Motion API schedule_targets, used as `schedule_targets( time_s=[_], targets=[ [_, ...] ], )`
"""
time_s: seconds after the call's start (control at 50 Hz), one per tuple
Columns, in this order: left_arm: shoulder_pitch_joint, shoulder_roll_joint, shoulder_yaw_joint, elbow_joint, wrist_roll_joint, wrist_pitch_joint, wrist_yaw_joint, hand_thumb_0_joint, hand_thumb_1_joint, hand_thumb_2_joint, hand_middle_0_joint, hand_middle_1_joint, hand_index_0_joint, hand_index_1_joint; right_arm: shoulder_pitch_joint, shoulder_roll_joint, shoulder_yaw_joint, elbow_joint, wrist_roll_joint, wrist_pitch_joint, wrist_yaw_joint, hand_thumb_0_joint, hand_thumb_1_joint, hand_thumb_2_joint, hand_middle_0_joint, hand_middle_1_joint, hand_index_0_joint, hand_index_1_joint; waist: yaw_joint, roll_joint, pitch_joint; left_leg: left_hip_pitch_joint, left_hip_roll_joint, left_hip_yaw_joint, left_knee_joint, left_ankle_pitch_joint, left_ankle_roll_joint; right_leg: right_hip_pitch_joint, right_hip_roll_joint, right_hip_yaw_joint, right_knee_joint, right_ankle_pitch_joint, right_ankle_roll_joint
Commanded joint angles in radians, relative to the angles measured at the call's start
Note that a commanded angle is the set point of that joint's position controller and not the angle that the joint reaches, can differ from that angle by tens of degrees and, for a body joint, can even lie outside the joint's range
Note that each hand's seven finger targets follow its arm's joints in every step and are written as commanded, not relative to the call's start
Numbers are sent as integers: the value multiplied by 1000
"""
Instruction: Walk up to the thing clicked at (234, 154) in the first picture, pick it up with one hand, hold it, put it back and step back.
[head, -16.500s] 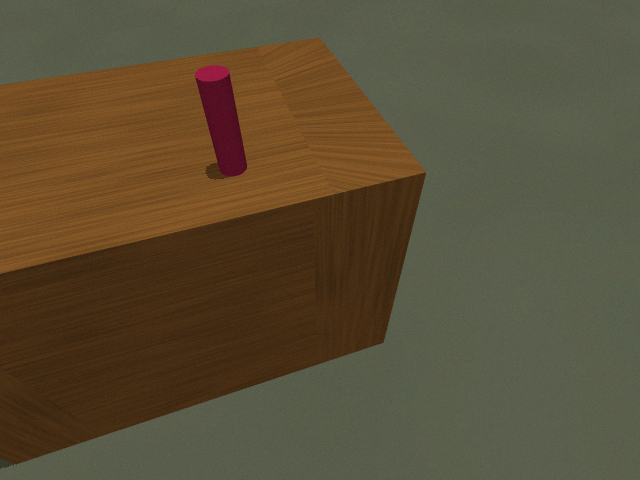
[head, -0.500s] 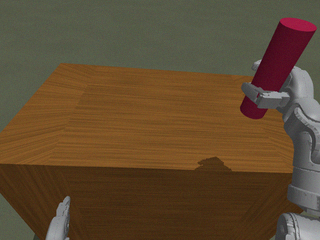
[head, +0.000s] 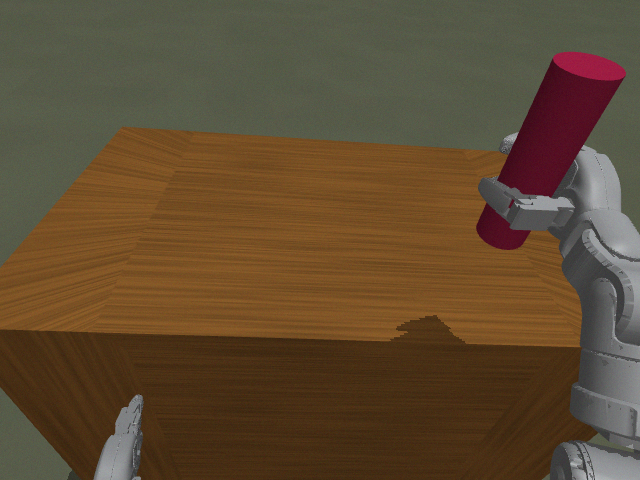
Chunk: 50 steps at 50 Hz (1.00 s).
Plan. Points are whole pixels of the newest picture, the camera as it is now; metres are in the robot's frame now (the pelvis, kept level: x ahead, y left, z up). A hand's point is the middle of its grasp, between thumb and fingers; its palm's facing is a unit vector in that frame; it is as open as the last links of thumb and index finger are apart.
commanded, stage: hold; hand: right
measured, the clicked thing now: (536, 164) +0.34 -0.18 +0.30
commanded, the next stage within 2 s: crouch in 1.66 s
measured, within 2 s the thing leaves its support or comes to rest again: neither
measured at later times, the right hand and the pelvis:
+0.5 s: hand (518, 178) +0.34 -0.17 +0.28, palm faces +0.15 +0.99 +0.00, open 7.9 cm; pelvis +0.00 +0.00 +0.00, yaw +0 degrees
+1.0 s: hand (524, 185) +0.34 -0.18 +0.27, palm faces +0.17 +0.99 -0.01, open 7.9 cm; pelvis +0.00 +0.00 +0.00, yaw +0 degrees
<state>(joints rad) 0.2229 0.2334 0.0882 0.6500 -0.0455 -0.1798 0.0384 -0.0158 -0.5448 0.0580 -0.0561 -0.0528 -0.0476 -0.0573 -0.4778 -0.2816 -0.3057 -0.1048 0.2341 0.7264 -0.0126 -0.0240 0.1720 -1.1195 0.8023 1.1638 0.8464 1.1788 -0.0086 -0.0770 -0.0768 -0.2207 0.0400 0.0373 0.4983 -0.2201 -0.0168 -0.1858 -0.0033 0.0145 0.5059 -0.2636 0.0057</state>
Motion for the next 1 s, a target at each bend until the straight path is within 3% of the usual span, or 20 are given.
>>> schedule_targets(
  time_s=[0.0, 0.08, 0.16, 0.18, 0.22, 0.26, 0.3, 0.34, 0.4, 0.44, 0.5, 0.54, 0.56, 0.62, 0.66, 0.68, 0.76, 0.78, 0.82, 0.98],
  targets=[
    [-139, 124, 47, -151, -3, -64, 8, 0, -546, 45, -53, -54, -54, -52, -511, -234, -78, -236, 8, -88, 4, 0, -389, -1350, 1342, 1463, 1378, 1463, 8, 39, -172, 30, -30, 32, -83, 81, 19, 40, 19, -13, -81, 106, -21],
    [-139, 135, 49, -159, 0, -71, 13, 0, -552, 51, -52, -53, -51, -54, -533, -257, -95, -259, 8, -95, 0, 0, -376, -1343, 1335, 1456, 1371, 1456, 3, 51, -202, 39, -31, 36, -72, 114, 19, 58, 17, -11, -72, 141, -20],
    [-149, 109, 21, -192, -4, -79, 10, 0, -556, 54, -51, -53, -49, -55, -519, -222, -62, -241, 9, -90, 10, 0, -360, -1332, 1322, 1445, 1358, 1445, -1, 43, -215, 47, -35, 40, -64, 136, 22, 64, 10, -4, -73, 176, -12],
    [-129, 127, 42, -156, -4, -74, 13, 0, -555, 52, -51, -52, -50, -54, -517, -242, -82, -235, 14, -86, 12, 0, -376, -1347, 1341, 1462, 1376, 1462, -3, 42, -197, 39, -36, 41, -68, 128, 23, 60, 8, -3, -76, 168, -12],
    [-193, 103, 11, -173, -6, -78, 6, 0, -553, 51, -53, -55, -52, -56, -511, -203, -39, -219, 10, -74, 20, 0, -391, -1343, 1335, 1454, 1369, 1454, 0, 29, -172, 36, -34, 40, -76, 82, 20, 35, 14, -6, -86, 116, -14],
    [-188, 124, 32, -171, -5, -81, 9, 0, -553, 49, -54, -54, -54, -55, -519, -235, -73, -197, 11, -63, 19, 0, -386, -1354, 1335, 1462, 1372, 1462, -2, 49, -186, 42, -33, 40, -85, 65, 17, 37, 17, -8, -88, 96, -18],
    [-177, 101, 6, -146, -6, -79, 2, 0, -550, 46, -54, -54, -54, -54, -514, -225, -58, -184, 10, -54, 20, 0, -360, -1349, 1328, 1459, 1366, 1459, -4, 36, -157, 34, -34, 42, -84, 59, 21, 22, 16, -4, -93, 90, -16],
    [-174, 147, 55, -170, -4, -83, 7, 0, -546, 45, -54, -55, -56, -53, -536, -240, -74, -194, 12, -54, 15, 0, -367, -1344, 1325, 1454, 1363, 1454, 13, 65, -173, 29, -36, 42, -88, 51, 17, 36, 14, -6, -93, 77, -19],
    [-153, 116, 24, -165, -5, -83, -1, 0, -547, 47, -52, -53, -53, -52, -533, -264, -104, -200, 17, -56, 10, 0, -368, -1356, 1342, 1470, 1380, 1470, -4, 61, -168, 37, -33, 41, -89, 65, 17, 29, 18, -10, -87, 92, -21],
    [-150, 127, 44, -148, -4, -82, 0, 0, -549, 48, -52, -52, -52, -52, -561, -273, -109, -228, 18, -69, 4, 0, -375, -1348, 1341, 1463, 1377, 1463, -4, 55, -180, 39, -31, 37, -86, 72, 16, 30, 22, -14, -81, 99, -23],
    [-184, 117, 27, -208, -4, -91, -1, 0, -555, 54, -52, -53, -51, -55, -557, -235, -74, -202, 12, -73, 3, 0, -380, -1343, 1336, 1456, 1371, 1456, 10, 78, -185, 40, -29, 35, -91, 57, 12, 31, 24, -14, -82, 82, -27],
    [-151, 139, 56, -166, -2, -87, 8, 0, -554, 52, -53, -52, -52, -53, -586, -284, -112, -259, 13, -84, 1, 0, -350, -1339, 1326, 1453, 1364, 1453, -6, 57, -218, 50, -25, 29, -83, 97, 14, 52, 25, -16, -68, 121, -26],
    [-139, 111, 21, -166, -2, -85, 6, 0, -559, 55, -52, -52, -49, -54, -558, -272, -104, -209, 8, -79, 3, 0, -359, -1340, 1329, 1454, 1365, 1454, -3, 59, -222, 56, -24, 30, -78, 127, 13, 51, 27, -16, -60, 151, -27],
    [-166, 118, 29, -183, -3, -82, 12, 0, -556, 53, -53, -52, -51, -54, -551, -211, -51, -212, 6, -71, 8, 0, -355, -1330, 1320, 1443, 1357, 1443, 3, 63, -208, 49, -24, 30, -80, 118, 13, 53, 26, -17, -67, 140, -25],
    [-197, 116, 14, -215, -5, -84, 11, 0, -552, 51, -52, -54, -51, -54, -513, -226, -70, -176, 5, -62, 11, 0, -343, -1336, 1321, 1450, 1359, 1450, -2, 79, -210, 58, -26, 34, -83, 107, 12, 52, 23, -14, -73, 134, -24],
    [-177, 135, 43, -176, -4, -80, 13, 0, -551, 49, -53, -54, -53, -53, -523, -254, -91, -195, 5, -63, 8, 0, -344, -1333, 1318, 1446, 1357, 1445, -10, 63, -198, 55, -27, 36, -82, 99, 14, 41, 22, -12, -74, 130, -22],
    [-161, 111, 30, -173, -4, -72, 9, 0, -550, 50, -54, -53, -53, -54, -493, -231, -83, -185, 6, -69, 8, 0, -328, -1331, 1312, 1443, 1351, 1443, -2, 78, -187, 55, -27, 37, -87, 91, 12, 33, 26, -15, -80, 116, -24],
    [-160, 105, 22, -167, -5, -69, 8, 0, -546, 47, -53, -53, -54, -52, -506, -269, -111, -223, 11, -76, 8, 0, -334, -1328, 1316, 1443, 1354, 1443, -18, 66, -181, 57, -24, 35, -90, 82, 11, 23, 27, -18, -75, 109, -26],
    [-150, 126, 50, -183, -4, -71, 9, 0, -549, 49, -53, -53, -53, -53, -494, -268, -115, -214, 5, -83, 4, 0, -329, -1331, 1315, 1444, 1354, 1444, 1, 61, -216, 62, -27, 34, -79, 119, 15, 47, 23, -17, -73, 144, -23],
    [-151, 127, 47, -203, -7, -76, 11, 0, -552, 51, -51, -53, -51, -54, -507, -227, -69, -288, 14, -86, 12, 0, -349, -1309, 1307, 1423, 1342, 1423, 8, 41, -186, 40, -34, 34, -81, 92, 16, 52, 15, -11, -76, 120, -21]
  ],
)
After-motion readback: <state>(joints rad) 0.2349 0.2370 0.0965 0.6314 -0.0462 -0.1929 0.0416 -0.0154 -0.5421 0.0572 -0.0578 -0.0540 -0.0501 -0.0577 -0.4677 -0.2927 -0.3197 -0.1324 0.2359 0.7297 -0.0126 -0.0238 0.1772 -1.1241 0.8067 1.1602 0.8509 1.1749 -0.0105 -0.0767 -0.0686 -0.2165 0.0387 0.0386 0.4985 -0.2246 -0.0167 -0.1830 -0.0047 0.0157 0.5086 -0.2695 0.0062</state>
